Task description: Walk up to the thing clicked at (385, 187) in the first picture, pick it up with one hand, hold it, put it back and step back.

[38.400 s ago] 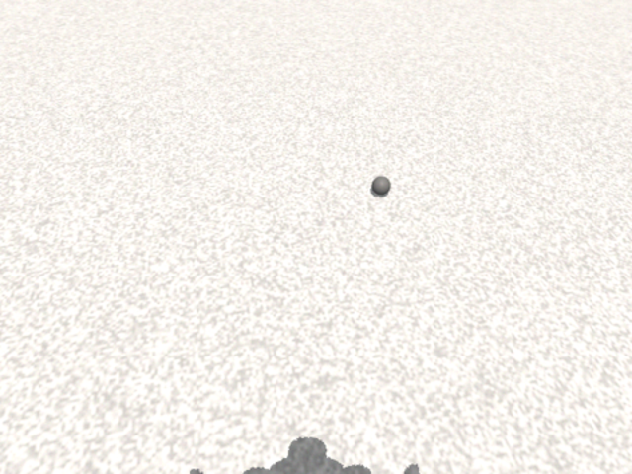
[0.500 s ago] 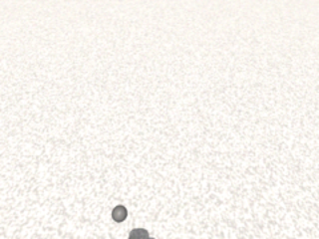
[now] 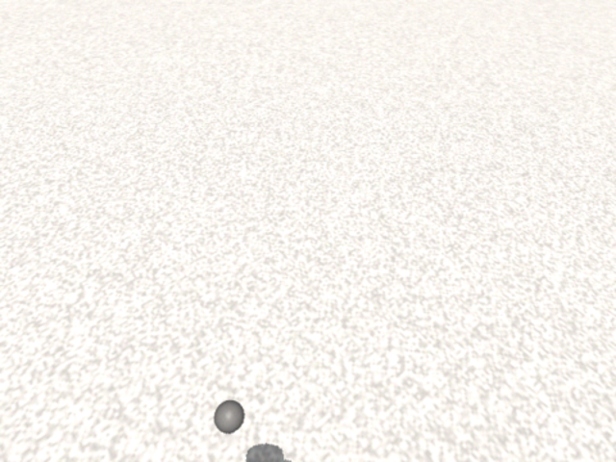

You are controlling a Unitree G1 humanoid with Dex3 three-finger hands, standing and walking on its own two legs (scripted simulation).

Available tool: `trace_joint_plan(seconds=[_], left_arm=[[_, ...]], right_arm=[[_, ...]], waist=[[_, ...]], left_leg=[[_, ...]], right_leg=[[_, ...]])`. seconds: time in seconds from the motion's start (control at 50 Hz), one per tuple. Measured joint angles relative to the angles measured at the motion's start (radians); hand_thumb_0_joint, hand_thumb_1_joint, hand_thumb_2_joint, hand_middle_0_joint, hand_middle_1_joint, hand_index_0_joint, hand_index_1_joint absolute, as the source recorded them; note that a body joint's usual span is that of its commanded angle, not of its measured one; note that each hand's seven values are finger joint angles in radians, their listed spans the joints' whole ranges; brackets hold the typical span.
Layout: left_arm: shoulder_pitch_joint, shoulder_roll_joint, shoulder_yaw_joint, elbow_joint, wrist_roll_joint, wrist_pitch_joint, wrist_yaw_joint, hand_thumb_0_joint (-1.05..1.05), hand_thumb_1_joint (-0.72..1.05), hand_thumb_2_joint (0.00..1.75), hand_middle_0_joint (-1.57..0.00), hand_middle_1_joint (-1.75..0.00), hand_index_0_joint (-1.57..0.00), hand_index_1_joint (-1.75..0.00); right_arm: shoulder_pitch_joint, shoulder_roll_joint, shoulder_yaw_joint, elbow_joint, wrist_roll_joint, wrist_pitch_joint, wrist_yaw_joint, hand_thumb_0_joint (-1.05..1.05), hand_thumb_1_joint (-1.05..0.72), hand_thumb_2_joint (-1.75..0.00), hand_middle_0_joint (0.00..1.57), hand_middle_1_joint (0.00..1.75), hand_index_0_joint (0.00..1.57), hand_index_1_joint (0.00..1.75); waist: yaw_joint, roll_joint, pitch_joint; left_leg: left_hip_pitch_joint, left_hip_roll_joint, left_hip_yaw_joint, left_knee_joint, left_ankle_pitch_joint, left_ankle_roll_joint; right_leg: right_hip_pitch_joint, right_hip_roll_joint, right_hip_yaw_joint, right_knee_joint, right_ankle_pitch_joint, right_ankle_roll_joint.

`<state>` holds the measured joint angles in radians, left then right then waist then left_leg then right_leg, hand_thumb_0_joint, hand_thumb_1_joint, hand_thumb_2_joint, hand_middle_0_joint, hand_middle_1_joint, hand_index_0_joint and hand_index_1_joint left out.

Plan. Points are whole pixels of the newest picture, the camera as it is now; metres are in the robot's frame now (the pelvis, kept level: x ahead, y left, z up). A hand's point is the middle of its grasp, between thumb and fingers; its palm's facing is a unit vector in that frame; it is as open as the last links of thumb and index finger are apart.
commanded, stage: stand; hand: left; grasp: from above
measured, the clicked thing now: (229, 416) +0.37 +0.20 -0.74
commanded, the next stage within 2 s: step back in 0.64 s
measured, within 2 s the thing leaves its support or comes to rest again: neither
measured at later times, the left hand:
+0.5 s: hand out of the picture +0.06 +0.25 -0.16, palm faces +0.00 -0.94 -0.34, open 7.4 cm
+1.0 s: hand out of the picture +0.09 +0.29 -0.18, palm faces -0.02 -0.92 -0.39, open 7.4 cm
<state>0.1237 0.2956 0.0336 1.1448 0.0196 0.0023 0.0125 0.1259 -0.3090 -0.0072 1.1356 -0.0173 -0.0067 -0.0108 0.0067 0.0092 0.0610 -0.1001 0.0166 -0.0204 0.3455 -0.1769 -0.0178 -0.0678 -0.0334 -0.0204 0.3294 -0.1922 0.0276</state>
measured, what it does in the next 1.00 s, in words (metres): shifts its weight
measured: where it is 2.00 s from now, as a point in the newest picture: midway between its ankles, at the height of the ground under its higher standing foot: outside the picture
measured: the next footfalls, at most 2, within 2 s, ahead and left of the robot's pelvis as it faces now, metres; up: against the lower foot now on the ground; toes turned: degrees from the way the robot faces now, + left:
right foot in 1.46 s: -0.13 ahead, -0.11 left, +0.00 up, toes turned -3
left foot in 1.84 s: -0.22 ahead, +0.14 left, +0.00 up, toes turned -3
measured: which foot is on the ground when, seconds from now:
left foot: down 0.00-1.00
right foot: down 0.00-1.00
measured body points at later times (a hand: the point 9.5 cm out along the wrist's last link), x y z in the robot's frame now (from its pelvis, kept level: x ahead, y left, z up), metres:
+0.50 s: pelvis +0.00 +0.00 +0.00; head +0.01 -0.01 +0.45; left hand +0.06 +0.29 -0.13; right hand +0.07 -0.30 -0.14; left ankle +0.01 +0.13 -0.75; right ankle +0.00 -0.14 -0.75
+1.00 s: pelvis -0.05 +0.03 -0.03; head +0.01 +0.04 +0.42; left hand +0.09 +0.34 -0.15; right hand +0.05 -0.31 -0.14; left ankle -0.05 +0.13 -0.74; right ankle +0.00 -0.13 -0.75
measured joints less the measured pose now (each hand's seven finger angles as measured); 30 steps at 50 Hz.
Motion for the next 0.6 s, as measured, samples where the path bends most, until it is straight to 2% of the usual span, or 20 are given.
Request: trace_joint_plan(seconds=[0.26, 0.6], left_arm=[[0.008, 0.032, -0.002, -0.003, 0.000, 0.000, -0.010, 0.00, 0.90, 0.90, -0.20, -0.30, -0.20, -0.30], [0.005, 0.028, -0.015, -0.010, -0.007, -0.006, -0.013, 0.00, 0.90, 0.90, -0.20, -0.30, -0.20, -0.30]], right_arm=[[0.000, -0.025, -0.003, 0.001, -0.001, 0.002, 0.009, 0.01, -0.90, -0.90, 0.20, 0.30, 0.21, 0.30], [-0.004, -0.029, 0.008, 0.002, 0.002, 0.000, 0.014, 0.01, -0.90, -0.90, 0.20, 0.30, 0.21, 0.30]], waist=[[-0.002, -0.002, -0.004], [-0.004, 0.001, -0.001]], left_leg=[[-0.013, -0.002, 0.000, -0.006, 0.010, 0.000], [-0.013, 0.003, -0.003, -0.012, 0.003, -0.005]], right_leg=[[-0.019, -0.002, 0.000, 0.007, 0.002, -0.001], [-0.017, 0.003, -0.003, -0.001, -0.003, -0.005]])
